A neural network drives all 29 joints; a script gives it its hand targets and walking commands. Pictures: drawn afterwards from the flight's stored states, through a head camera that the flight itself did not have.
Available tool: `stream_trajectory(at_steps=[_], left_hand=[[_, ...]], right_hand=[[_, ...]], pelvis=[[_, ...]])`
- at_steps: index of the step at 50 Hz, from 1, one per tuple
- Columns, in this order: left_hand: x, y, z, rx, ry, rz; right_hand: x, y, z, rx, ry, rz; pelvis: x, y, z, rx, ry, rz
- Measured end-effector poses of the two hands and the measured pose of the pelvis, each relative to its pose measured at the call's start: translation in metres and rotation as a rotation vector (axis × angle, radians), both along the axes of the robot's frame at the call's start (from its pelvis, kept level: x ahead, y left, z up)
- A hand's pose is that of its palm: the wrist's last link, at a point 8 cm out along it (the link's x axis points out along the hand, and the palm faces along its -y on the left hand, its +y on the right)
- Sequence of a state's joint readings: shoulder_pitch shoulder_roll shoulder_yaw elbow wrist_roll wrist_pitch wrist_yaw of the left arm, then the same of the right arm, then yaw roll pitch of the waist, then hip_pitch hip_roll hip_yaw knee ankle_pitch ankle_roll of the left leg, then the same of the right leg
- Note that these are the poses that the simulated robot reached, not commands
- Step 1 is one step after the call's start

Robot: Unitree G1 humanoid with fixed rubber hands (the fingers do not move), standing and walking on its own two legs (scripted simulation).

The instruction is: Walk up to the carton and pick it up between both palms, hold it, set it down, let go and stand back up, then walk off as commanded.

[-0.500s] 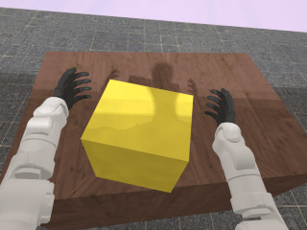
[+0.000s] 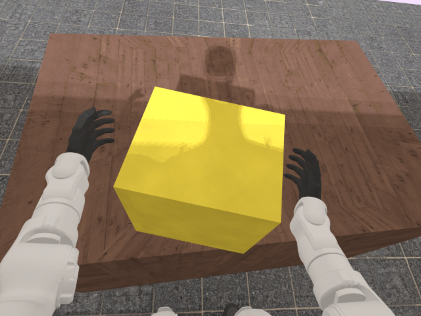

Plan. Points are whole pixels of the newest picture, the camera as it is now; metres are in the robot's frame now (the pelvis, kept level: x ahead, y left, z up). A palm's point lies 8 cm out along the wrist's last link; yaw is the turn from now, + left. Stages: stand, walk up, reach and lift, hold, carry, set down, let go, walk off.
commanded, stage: reach and lift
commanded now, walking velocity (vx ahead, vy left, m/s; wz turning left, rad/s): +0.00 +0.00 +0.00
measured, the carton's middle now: (203, 178) +0.38 -0.01 -0.02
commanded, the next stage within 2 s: none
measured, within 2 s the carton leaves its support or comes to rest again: neither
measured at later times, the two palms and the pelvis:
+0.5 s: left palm (84, 163) +0.41 +0.22 +0.00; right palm (297, 189) +0.33 -0.18 +0.02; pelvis -0.02 +0.02 -0.01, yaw -1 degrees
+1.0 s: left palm (119, 164) +0.42 +0.16 -0.02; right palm (291, 181) +0.35 -0.18 +0.01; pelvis -0.01 +0.01 -0.01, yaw -1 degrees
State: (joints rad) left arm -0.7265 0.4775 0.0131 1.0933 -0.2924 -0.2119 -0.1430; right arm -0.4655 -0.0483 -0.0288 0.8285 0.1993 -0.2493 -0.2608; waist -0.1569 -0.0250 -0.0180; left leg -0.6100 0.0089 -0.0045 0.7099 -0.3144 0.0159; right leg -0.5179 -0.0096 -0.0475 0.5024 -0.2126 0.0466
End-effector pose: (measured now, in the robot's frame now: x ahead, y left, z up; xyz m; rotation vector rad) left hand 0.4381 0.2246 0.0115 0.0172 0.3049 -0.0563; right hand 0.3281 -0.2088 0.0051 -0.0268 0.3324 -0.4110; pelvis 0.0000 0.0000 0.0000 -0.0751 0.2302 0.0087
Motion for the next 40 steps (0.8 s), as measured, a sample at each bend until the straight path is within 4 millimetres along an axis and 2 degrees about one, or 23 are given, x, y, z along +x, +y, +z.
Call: stream_trajectory(at_steps=[9, 18, 22, 26, 32, 40], left_hand=[[-0.008, -0.004, -0.023, -0.018, 0.017, -0.010], [-0.015, 0.000, -0.012, -0.012, -0.023, 0.012], [-0.019, -0.003, -0.009, 0.001, -0.031, 0.001], [-0.025, -0.005, -0.014, 0.004, -0.005, 0.004], [-0.027, -0.017, -0.022, -0.009, 0.004, 0.008], [-0.020, -0.042, -0.030, -0.021, 0.011, -0.033]], right_hand=[[-0.002, 0.019, -0.004, -0.009, -0.067, 0.041], [-0.009, 0.026, 0.000, -0.012, -0.071, 0.057], [-0.005, 0.028, 0.008, -0.010, -0.091, 0.067], [0.002, 0.030, 0.014, -0.007, -0.096, 0.080], [0.014, 0.030, 0.016, -0.003, -0.093, 0.093], [0.019, 0.029, 0.005, 0.020, -0.069, 0.087]], pelvis=[[-0.008, 0.015, -0.006, -0.022, 0.069, -0.006], [-0.015, 0.020, -0.008, -0.028, 0.069, -0.006], [-0.018, 0.019, -0.008, -0.028, 0.063, -0.006], [-0.020, 0.018, -0.008, -0.026, 0.058, -0.005], [-0.019, 0.014, -0.009, -0.022, 0.066, -0.006], [-0.013, 0.010, -0.010, -0.017, 0.088, -0.007]])
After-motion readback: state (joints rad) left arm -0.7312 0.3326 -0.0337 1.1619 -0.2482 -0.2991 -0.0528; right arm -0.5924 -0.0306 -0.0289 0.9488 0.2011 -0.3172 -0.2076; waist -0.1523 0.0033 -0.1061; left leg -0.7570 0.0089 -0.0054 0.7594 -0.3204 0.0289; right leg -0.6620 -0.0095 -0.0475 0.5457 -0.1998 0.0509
